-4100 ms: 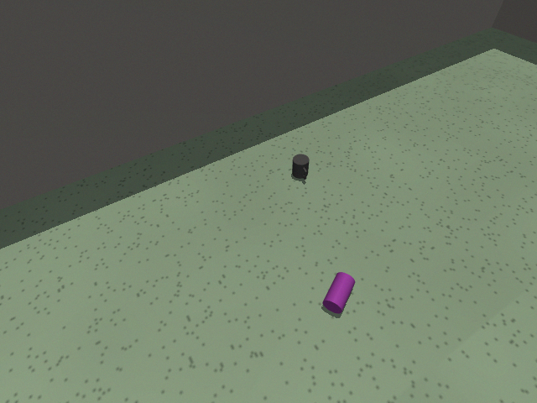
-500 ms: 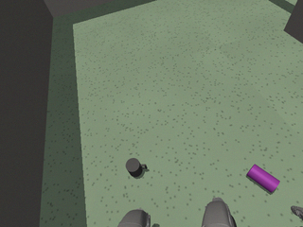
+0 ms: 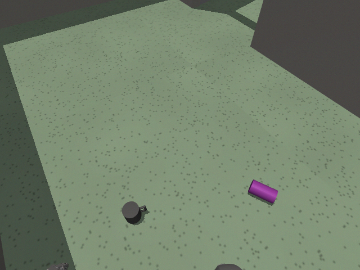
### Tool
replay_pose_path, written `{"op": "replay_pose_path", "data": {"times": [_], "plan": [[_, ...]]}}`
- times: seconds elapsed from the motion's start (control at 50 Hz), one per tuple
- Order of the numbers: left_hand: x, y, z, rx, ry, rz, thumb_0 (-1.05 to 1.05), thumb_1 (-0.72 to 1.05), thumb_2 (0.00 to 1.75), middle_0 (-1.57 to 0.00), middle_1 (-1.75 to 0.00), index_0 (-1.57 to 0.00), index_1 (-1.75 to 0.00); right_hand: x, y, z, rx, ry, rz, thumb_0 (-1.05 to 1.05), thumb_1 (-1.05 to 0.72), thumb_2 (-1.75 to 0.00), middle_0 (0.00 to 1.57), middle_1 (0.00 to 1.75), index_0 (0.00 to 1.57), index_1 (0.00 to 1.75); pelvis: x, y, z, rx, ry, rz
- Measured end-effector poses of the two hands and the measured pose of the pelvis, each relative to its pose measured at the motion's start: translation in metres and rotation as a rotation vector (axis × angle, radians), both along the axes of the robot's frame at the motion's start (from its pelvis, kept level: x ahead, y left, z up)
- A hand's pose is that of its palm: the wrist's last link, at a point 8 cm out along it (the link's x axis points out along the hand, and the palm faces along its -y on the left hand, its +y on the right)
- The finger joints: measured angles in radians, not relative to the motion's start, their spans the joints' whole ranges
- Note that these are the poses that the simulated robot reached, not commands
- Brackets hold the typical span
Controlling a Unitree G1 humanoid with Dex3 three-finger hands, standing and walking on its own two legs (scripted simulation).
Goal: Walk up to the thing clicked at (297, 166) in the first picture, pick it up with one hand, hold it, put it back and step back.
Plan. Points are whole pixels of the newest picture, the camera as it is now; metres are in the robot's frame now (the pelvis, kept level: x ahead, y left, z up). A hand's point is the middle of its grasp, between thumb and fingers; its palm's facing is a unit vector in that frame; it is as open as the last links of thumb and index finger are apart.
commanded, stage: walk up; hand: left
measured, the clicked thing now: (135, 211) +0.49 +0.23 -0.71
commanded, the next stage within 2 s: stand in 1.54 s
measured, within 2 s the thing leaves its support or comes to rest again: neither
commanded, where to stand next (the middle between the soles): +0.11 -0.01 m, yaw +2 degrees
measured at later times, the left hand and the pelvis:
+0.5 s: hand out of the picture +0.10 +0.23 -0.14, palm faces -0.04 -0.90 -0.43, open 7.4 cm; pelvis +0.02 -0.04 -0.01, yaw -2 degrees
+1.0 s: hand out of the picture +0.14 +0.23 -0.13, palm faces +0.00 -0.94 -0.35, open 7.4 cm; pelvis +0.02 -0.03 +0.01, yaw +0 degrees
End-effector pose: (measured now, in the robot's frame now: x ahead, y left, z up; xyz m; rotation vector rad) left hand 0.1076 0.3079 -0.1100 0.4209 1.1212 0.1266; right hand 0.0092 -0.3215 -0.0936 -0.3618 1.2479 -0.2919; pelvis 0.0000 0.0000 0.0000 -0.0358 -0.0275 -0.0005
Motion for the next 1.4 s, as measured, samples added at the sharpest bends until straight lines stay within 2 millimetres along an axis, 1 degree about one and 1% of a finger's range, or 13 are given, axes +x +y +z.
{"op": "replay_pose_path", "data": {"times": [0.1,0.2,0.24,0.32,0.4,0.52,0.62,0.72,0.82,0.94,1.2,1.3,1.4], "plan": [[0.014,-0.014,0.011,0.015,-0.038,-0.041,0.00,0.90,0.89,-0.21,-0.30,-0.21,-0.30,-0.015,-0.016,0.000,0.009,-0.011,-0.041,0.00,-0.90,-0.90,0.20,0.30,0.20,0.30,-0.003,-0.011,0.003,0.015,-0.007,-0.024],[0.011,-0.024,0.018,0.053,-0.049,-0.042,0.00,0.90,0.89,-0.21,-0.30,-0.21,-0.30,-0.016,-0.035,-0.018,0.046,-0.014,-0.055,0.00,-0.90,-0.90,0.20,0.30,0.20,0.30,0.000,-0.030,-0.005,0.038,-0.011,-0.048],[0.002,-0.027,0.018,0.074,-0.051,-0.018,0.00,0.90,0.89,-0.21,-0.30,-0.21,-0.30,-0.010,-0.040,-0.029,0.058,-0.004,-0.046,0.00,-0.90,-0.90,0.20,0.30,0.20,0.30,0.001,-0.037,-0.010,0.029,-0.014,-0.055],[-0.020,-0.032,0.021,0.096,0.006,0.024,0.00,0.90,0.89,-0.21,-0.30,-0.21,-0.30,0.012,-0.038,-0.040,0.097,-0.009,-0.031,0.01,-0.90,-0.90,0.20,0.30,0.20,0.30,0.004,-0.043,-0.008,0.024,-0.021,-0.072],[-0.028,-0.036,0.021,0.084,0.038,0.062,0.00,0.90,0.89,-0.21,-0.30,-0.21,-0.30,0.031,-0.031,-0.045,0.126,-0.011,-0.004,0.00,-0.90,-0.90,0.20,0.30,0.20,0.30,0.009,-0.045,-0.005,0.036,-0.018,-0.058],[-0.015,-0.036,0.008,0.036,0.029,0.100,0.00,0.90,0.89,-0.21,-0.30,-0.21,-0.30,0.056,-0.023,-0.042,0.107,-0.005,0.043,0.00,-0.90,-0.90,0.20,0.30,0.20,0.30,0.017,-0.039,-0.007,0.061,-0.001,-0.028],[0.001,-0.043,0.000,-0.012,0.028,0.108,0.00,0.90,0.89,-0.21,-0.30,-0.21,-0.30,0.075,-0.018,-0.030,0.091,-0.035,0.062,0.00,-0.90,-0.90,0.20,0.30,0.20,0.30,0.019,-0.036,-0.003,0.057,0.005,-0.031],[0.014,-0.049,-0.001,-0.045,0.009,0.096,0.00,0.90,0.89,-0.21,-0.30,-0.21,-0.30,0.095,-0.016,-0.020,0.081,-0.077,0.068,0.00,-0.90,-0.90,0.20,0.30,0.20,0.30,0.020,-0.035,0.002,0.048,0.003,-0.023],[0.023,-0.047,0.004,-0.053,-0.005,0.100,0.00,0.90,0.89,-0.21,-0.30,-0.21,-0.30,0.107,-0.013,-0.013,0.078,-0.100,0.078,0.00,-0.90,-0.90,0.20,0.30,0.20,0.30,0.019,-0.033,0.006,0.042,-0.001,-0.018],[0.024,-0.040,0.011,-0.046,-0.005,0.111,0.00,0.90,0.89,-0.21,-0.30,-0.21,-0.30,0.108,-0.008,-0.011,0.087,-0.091,0.086,0.00,-0.90,-0.90,0.20,0.30,0.20,0.30,0.018,-0.031,0.010,0.037,0.000,-0.013],[0.012,-0.026,0.011,-0.043,0.043,0.153,0.00,0.90,0.89,-0.21,-0.30,-0.21,-0.30,0.090,0.002,-0.014,0.092,-0.005,0.080,0.00,-0.90,-0.90,0.20,0.30,0.20,0.30,0.023,-0.024,0.014,0.031,0.004,0.005],[0.009,-0.026,0.008,-0.052,0.054,0.160,0.00,0.90,0.89,-0.21,-0.30,-0.21,-0.30,0.092,0.005,-0.013,0.091,0.003,0.085,0.00,-0.90,-0.90,0.20,0.30,0.20,0.30,0.026,-0.022,0.015,0.030,0.006,0.012],[0.008,-0.027,0.006,-0.061,0.056,0.167,0.00,0.90,0.89,-0.21,-0.30,-0.21,-0.30,0.101,0.008,-0.011,0.088,-0.009,0.094,0.00,-0.90,-0.90,0.20,0.30,0.20,0.30,0.028,-0.020,0.015,0.029,0.008,0.018]]}}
